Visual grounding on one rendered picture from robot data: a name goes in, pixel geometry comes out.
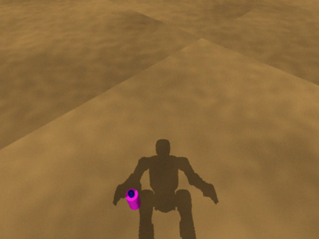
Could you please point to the bottle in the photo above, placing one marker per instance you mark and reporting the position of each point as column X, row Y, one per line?
column 133, row 199

